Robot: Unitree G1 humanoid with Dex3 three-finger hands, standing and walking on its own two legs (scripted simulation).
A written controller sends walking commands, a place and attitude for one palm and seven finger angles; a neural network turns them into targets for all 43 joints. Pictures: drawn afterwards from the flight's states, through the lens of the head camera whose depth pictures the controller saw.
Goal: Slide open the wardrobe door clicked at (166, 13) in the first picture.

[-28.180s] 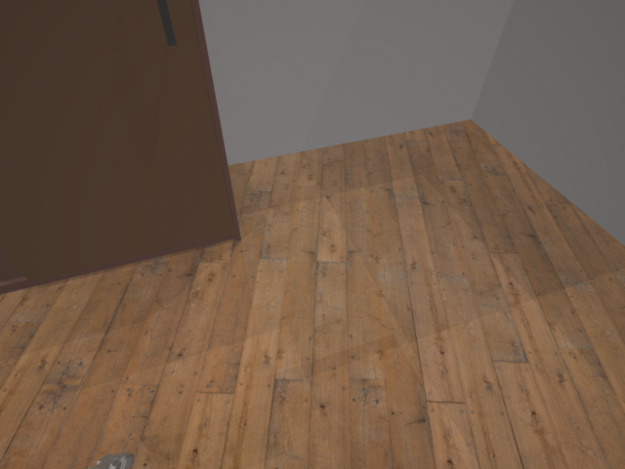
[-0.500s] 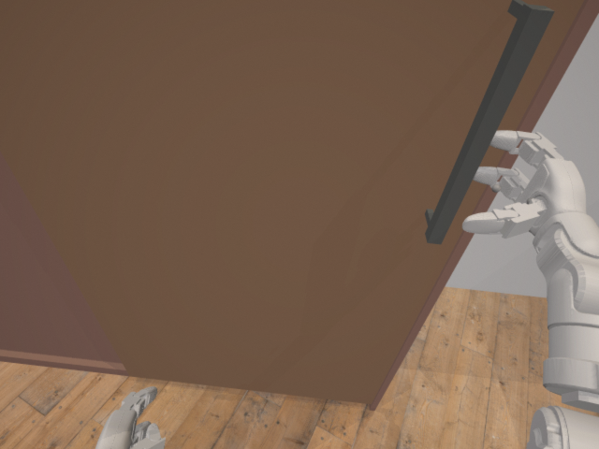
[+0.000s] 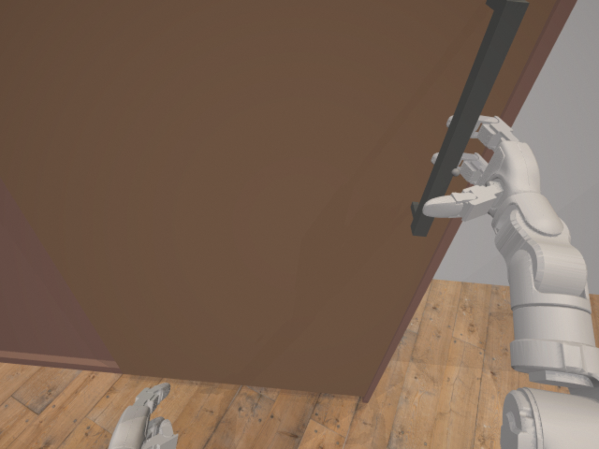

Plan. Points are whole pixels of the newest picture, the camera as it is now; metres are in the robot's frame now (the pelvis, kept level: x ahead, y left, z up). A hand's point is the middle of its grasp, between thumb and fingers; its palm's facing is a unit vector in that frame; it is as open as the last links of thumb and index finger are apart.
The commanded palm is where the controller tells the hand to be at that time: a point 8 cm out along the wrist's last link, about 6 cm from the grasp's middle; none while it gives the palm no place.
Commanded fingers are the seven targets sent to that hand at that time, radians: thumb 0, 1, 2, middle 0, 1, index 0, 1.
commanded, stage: move the hooked fingers beside the handle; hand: right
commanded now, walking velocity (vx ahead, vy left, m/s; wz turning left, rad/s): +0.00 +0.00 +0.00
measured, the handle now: (450, 134) +0.46 -0.17 +0.24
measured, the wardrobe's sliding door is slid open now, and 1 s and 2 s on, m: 0.00 0.00 0.00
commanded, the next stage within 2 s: none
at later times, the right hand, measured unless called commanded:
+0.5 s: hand (462, 174) +0.39 -0.17 +0.23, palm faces +0.04 +1.00 +0.01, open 14.2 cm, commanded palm +0.36 -0.23 +0.23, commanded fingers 0.00 0.50 -0.30 0.30 1.20 0.30 1.20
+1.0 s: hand (486, 178) +0.38 -0.19 +0.23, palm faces +0.05 +1.00 +0.00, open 14.0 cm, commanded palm +0.36 -0.25 +0.23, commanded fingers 0.00 0.50 -0.30 0.30 1.20 0.30 1.20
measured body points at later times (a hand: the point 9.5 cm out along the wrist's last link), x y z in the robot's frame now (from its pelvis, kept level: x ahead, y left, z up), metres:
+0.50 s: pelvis +0.01 +0.01 +0.00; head -0.02 +0.03 +0.45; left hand +0.18 +0.26 -0.09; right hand +0.38 -0.22 +0.23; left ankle -0.05 +0.09 -0.74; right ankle +0.03 -0.12 -0.74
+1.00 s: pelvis +0.01 +0.01 +0.00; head -0.02 +0.03 +0.45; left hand +0.18 +0.26 -0.09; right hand +0.37 -0.25 +0.23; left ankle -0.05 +0.09 -0.74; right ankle +0.03 -0.12 -0.74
